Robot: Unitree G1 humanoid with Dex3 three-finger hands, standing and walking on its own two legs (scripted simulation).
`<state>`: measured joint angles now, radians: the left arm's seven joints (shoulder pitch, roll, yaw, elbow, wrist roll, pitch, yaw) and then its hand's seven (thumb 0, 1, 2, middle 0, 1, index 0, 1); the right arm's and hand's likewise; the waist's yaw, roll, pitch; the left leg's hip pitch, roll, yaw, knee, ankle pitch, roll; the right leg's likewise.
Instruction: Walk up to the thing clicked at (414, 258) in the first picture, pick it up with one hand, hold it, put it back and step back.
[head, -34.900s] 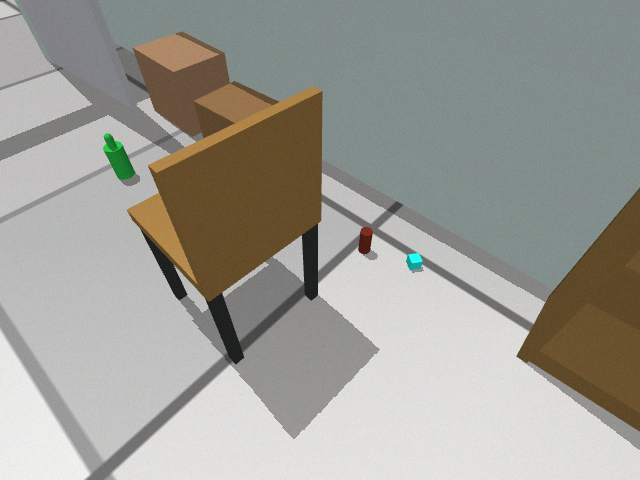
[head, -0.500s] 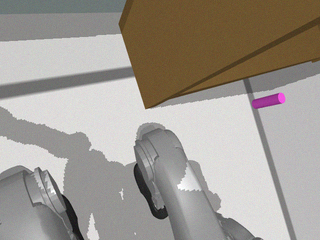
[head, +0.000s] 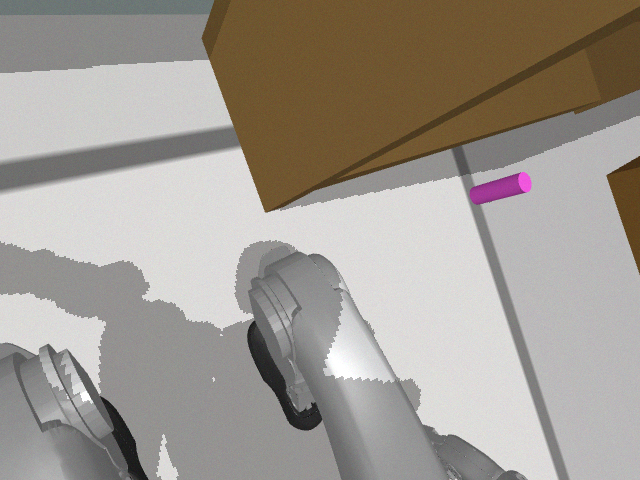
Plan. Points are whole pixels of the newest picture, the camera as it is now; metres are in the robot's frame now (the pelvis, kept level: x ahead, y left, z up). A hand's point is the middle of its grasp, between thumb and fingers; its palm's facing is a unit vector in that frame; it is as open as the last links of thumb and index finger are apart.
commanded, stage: rest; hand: left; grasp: from above
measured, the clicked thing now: out of the picture +0.43 +0.36 -0.29
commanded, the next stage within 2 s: open in 0.32 s
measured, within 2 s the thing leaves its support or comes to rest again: neither
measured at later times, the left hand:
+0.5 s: hand out of the picture +0.43 +0.34 -0.24, palm faces -0.26 -0.36 -0.89, open 5.3 cm
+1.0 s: hand out of the picture +0.43 +0.34 -0.26, palm faces -0.25 -0.36 -0.90, open 10.3 cm
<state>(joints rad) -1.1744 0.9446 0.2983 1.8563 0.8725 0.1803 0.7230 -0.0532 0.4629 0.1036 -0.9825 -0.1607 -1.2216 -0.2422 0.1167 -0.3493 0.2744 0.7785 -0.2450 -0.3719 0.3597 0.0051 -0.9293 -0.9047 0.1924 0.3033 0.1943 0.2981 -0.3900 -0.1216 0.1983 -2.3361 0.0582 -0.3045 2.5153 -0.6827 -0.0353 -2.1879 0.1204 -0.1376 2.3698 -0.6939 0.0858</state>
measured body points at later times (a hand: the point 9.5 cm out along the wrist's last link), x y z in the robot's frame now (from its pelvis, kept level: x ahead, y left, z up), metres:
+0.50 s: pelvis -0.01 +0.00 +0.01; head +0.28 +0.12 +0.33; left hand +0.44 +0.35 -0.19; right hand +0.02 -0.24 -0.04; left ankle +0.07 +0.14 -0.28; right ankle +0.11 -0.13 -0.28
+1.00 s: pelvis +0.00 +0.00 +0.01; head +0.29 +0.13 +0.32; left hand +0.44 +0.35 -0.21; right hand +0.02 -0.23 -0.03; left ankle +0.07 +0.14 -0.28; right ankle +0.11 -0.13 -0.28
